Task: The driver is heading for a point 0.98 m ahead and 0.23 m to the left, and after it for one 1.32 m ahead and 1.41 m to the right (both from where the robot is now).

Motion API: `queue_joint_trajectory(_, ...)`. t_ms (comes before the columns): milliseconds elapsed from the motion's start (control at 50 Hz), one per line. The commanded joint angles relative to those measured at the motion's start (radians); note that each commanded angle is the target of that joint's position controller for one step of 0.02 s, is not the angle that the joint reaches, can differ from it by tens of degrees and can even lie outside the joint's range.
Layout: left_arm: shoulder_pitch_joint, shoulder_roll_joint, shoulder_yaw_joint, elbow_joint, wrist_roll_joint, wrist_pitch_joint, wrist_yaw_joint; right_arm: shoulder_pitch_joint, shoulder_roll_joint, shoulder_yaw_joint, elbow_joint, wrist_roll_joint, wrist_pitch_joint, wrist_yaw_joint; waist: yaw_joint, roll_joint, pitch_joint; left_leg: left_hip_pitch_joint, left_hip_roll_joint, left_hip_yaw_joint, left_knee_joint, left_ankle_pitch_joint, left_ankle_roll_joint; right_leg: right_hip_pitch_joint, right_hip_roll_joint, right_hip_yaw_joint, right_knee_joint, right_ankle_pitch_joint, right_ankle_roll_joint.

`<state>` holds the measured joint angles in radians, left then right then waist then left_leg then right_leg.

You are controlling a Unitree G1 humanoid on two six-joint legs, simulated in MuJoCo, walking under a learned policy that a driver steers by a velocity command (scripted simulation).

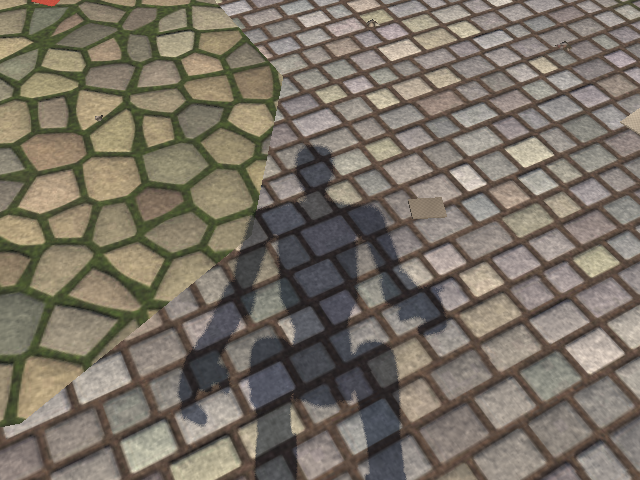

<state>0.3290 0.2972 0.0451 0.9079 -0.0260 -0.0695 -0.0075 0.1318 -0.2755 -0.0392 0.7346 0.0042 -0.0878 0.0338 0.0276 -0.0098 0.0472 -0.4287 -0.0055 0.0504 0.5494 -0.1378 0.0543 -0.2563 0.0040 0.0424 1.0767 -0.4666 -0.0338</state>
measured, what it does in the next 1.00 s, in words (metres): walks ahead: right foot, then left foot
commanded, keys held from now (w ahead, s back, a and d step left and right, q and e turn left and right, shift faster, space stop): w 0.62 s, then w+q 0.38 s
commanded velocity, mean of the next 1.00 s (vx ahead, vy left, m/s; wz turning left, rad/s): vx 0.50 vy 0.00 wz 0.12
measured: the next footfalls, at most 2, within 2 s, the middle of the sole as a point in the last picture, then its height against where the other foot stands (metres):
right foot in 0.46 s outside the picture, level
left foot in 1.00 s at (287, 355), level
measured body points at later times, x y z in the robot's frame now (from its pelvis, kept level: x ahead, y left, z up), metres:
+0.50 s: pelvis +0.29 -0.04 +0.00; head +0.32 -0.05 +0.44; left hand +0.49 +0.20 -0.09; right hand +0.28 -0.33 -0.14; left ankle +0.10 +0.09 -0.69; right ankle +0.39 -0.14 -0.73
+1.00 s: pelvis +0.57 -0.01 -0.01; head +0.60 +0.00 +0.44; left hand +0.54 +0.28 -0.15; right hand +0.80 -0.22 -0.10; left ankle +0.68 +0.10 -0.73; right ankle +0.40 -0.14 -0.72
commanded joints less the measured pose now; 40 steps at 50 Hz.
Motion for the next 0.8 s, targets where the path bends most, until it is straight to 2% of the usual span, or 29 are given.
queue_joint_trajectory(20,-0.072,0.121,0.028,-0.103,0.004,-0.035,0.002,0.124,-0.135,-0.038,-0.016,-0.014,-0.006,-0.006,-0.062,0.079,-0.097,0.401,0.285,-0.416,-0.312,-0.01,0.175,-0.42,-0.116,0.035,0.113,0.135,-0.015)
queue_joint_trajectory(40,-0.049,0.109,0.028,-0.092,0.008,-0.025,0.001,0.103,-0.114,-0.033,-0.017,-0.019,-0.012,-0.004,-0.036,0.089,-0.094,0.344,0.257,-0.366,-0.339,0.053,0.172,-0.358,-0.137,0.043,0.083,0.169,-0.008)
queue_joint_trajectory(60,-0.029,0.09,0.026,-0.084,0.008,-0.015,0.002,0.099,-0.108,-0.032,-0.013,-0.015,-0.017,-0.003,-0.023,0.093,-0.094,0.316,0.242,-0.326,-0.365,0.076,0.176,-0.33,-0.142,0.038,0.058,0.189,0.0)
queue_joint_trajectory(100,-0.042,0.065,0.022,-0.085,0.014,0.004,0.007,0.107,-0.12,-0.036,0.004,-0.007,-0.027,-0.004,-0.011,0.082,-0.066,0.278,0.231,-0.26,-0.401,0.148,0.185,-0.346,-0.149,0.025,-0.001,0.229,0.019)
queue_joint_trajectory(160,-0.144,0.057,0.019,-0.119,0.026,0.006,0.008,0.147,-0.144,-0.043,0.033,-0.005,-0.022,-0.017,-0.032,0.057,-0.026,0.293,0.219,-0.195,-0.433,0.19,0.183,-0.42,-0.152,0.019,-0.167,0.374,0.048)
queue_joint_trajectory(240,-0.276,0.03,0.007,-0.153,0.021,-0.01,-0.006,0.195,-0.161,-0.046,0.064,0.003,-0.011,-0.03,-0.078,0.061,0.005,0.303,0.179,-0.111,-0.447,0.164,0.146,-0.371,-0.113,-0.023,-0.419,0.569,0.049)
queue_joint_trajectory(300,-0.362,0.031,0.003,-0.183,0.014,-0.018,-0.019,0.253,-0.17,-0.049,0.101,0.01,0.001,-0.034,-0.108,0.06,0.028,0.379,0.209,-0.112,-0.427,0.156,0.146,-0.377,-0.092,-0.03,-0.51,0.584,0.039)
queue_joint_trajectory(340,-0.398,0.039,0.003,-0.203,0.011,-0.024,-0.031,0.272,-0.173,-0.053,0.12,0.013,0.013,-0.037,-0.109,0.064,0.037,0.455,0.243,-0.122,-0.393,0.192,0.14,-0.399,-0.084,-0.023,-0.551,0.536,0.019)
queue_joint_trajectory(400,-0.362,0.071,0.014,-0.203,0.011,-0.03,-0.042,0.257,-0.188,-0.061,0.131,0.016,0.029,-0.045,-0.066,0.087,0.005,0.534,0.271,-0.128,-0.305,0.364,0.115,-0.328,-0.057,-0.038,-0.586,0.423,-0.021)
queue_joint_trajectory(420,-0.294,0.094,0.026,-0.185,0.013,-0.031,-0.04,0.238,-0.196,-0.063,0.129,0.016,0.034,-0.048,-0.025,0.101,-0.04,0.536,0.258,-0.114,-0.224,0.526,0.102,-0.221,-0.027,-0.066,-0.596,0.399,-0.04)
queue_joint_trajectory(440,-0.151,0.132,0.049,-0.139,0.015,-0.031,-0.034,0.225,-0.182,-0.056,0.126,0.013,0.041,-0.05,0.048,0.087,-0.129,0.495,0.209,-0.075,-0.056,0.627,0.076,-0.02,0.001,-0.093,-0.616,0.42,-0.069)
queue_joint_trajectory(460,0.029,0.195,0.071,-0.097,0.024,-0.028,-0.023,0.233,-0.146,-0.038,0.105,-0.002,0.042,-0.053,0.112,0.022,-0.273,0.312,0.157,-0.04,0.213,0.439,0.042,0.288,-0.124,0.042,-0.568,0.445,-0.126)
queue_joint_trajectory(480,0.114,0.281,0.093,-0.075,0.026,-0.02,-0.02,0.356,-0.026,-0.002,0.089,-0.006,0.021,-0.04,0.06,-0.226,-0.4,-0.123,-0.03,-0.025,0.596,-0.129,-0.038,0.66,-0.362,0.515,-0.632,0.236,-0.294)
queue_joint_trajectory(500,0.112,0.187,0.065,-0.077,0.013,-0.02,-0.022,0.31,-0.089,-0.013,0.104,0.009,-0.004,-0.036,0.094,-0.195,-0.413,-0.252,-0.038,-0.173,0.72,-0.449,-0.026,0.668,-0.379,0.68,-0.756,0.122,-0.29)
queue_joint_trajectory(520,0.034,0.148,0.05,-0.087,0.012,-0.021,-0.02,0.219,-0.155,-0.033,0.073,0.038,-0.02,-0.029,0.083,-0.146,-0.256,-0.333,0.021,-0.173,0.757,-0.387,-0.009,0.544,-0.35,0.533,-0.78,0.106,-0.239)
queue_joint_trajectory(540,-0.044,0.126,0.043,-0.102,0.016,-0.02,-0.019,0.163,-0.155,-0.032,0.058,0.039,-0.026,-0.032,0.052,-0.078,-0.166,-0.317,0.077,-0.137,0.714,-0.289,-0.005,0.397,-0.313,0.412,-0.803,0.18,-0.211)
queue_joint_trajectory(560,-0.096,0.095,0.034,-0.108,0.023,-0.021,-0.021,0.133,-0.146,-0.036,0.056,0.022,-0.024,-0.036,0.025,-0.036,-0.095,-0.286,0.111,-0.122,0.654,-0.22,-0.012,0.268,-0.277,0.328,-0.841,0.256,-0.2)
queue_joint_trajectory(580,-0.123,0.08,0.028,-0.11,0.034,-0.026,-0.022,0.15,-0.135,-0.039,0.058,0.015,-0.014,-0.038,-0.01,-0.075,-0.079,-0.217,0.14,-0.129,0.612,-0.173,-0.017,0.179,-0.253,0.274,-0.868,0.328,-0.194)
queue_joint_trajectory(600,-0.136,0.071,0.027,-0.107,0.035,-0.03,-0.024,0.174,-0.116,-0.037,0.067,0.012,-0.003,-0.038,-0.028,-0.084,-0.076,-0.17,0.15,-0.129,0.587,-0.152,-0.026,0.132,-0.233,0.235,-0.896,0.365,-0.195)
queue_joint_trajectory(640,-0.132,0.085,0.031,-0.09,0.031,-0.041,-0.021,0.184,-0.087,-0.033,0.072,0.012,0.018,-0.041,-0.046,-0.073,-0.061,-0.163,0.16,-0.117,0.538,-0.113,-0.044,0.086,-0.221,0.153,-0.935,0.433,-0.203)
queue_joint_trajectory(700,-0.097,0.112,0.039,-0.061,0.035,-0.045,-0.006,0.102,-0.08,-0.031,0.046,0.011,0.027,-0.041,-0.025,-0.049,-0.023,-0.242,0.163,-0.127,0.399,0.037,-0.066,0.102,-0.22,0.059,-0.969,0.496,-0.194)
queue_joint_trajectory(760,-0.084,0.122,0.039,-0.048,0.036,-0.043,0.004,0.026,-0.062,-0.025,0.025,0.016,0.02,-0.029,0.004,-0.044,-0.006,-0.216,0.131,-0.11,0.216,0.201,-0.056,0.117,-0.193,-0.043,-0.984,0.508,-0.156)
queue_joint_trajectory(800,-0.057,0.132,0.04,-0.033,0.032,-0.041,0.008,-0.039,-0.05,-0.019,0.002,0.016,0.017,-0.019,0.032,-0.035,0.012,-0.206,0.115,-0.084,0.131,0.255,-0.047,0.15,-0.204,-0.081,-0.995,0.503,-0.146)
Over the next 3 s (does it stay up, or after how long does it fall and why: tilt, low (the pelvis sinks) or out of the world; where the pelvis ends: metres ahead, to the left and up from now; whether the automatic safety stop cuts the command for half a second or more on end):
stays up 1.54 0.10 0.00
